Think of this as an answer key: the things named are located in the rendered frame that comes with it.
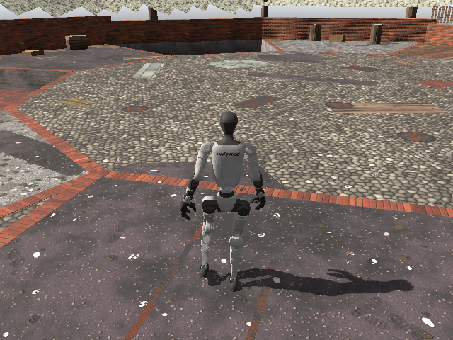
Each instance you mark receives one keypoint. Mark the robot left hand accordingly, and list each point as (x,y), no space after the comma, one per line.
(184,210)

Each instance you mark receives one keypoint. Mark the robot left upper arm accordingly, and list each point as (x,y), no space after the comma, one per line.
(205,149)

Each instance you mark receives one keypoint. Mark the robot right forearm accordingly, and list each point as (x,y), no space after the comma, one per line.
(259,187)

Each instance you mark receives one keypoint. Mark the robot right upper arm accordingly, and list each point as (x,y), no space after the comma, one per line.
(250,150)

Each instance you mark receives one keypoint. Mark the robot left forearm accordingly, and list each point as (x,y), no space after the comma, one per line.
(192,186)

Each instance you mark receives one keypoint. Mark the robot right shin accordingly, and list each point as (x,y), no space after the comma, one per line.
(235,257)

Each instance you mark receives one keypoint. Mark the robot left foot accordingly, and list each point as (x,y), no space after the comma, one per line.
(203,271)

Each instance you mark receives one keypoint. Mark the robot right hand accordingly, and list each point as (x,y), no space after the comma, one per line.
(256,199)

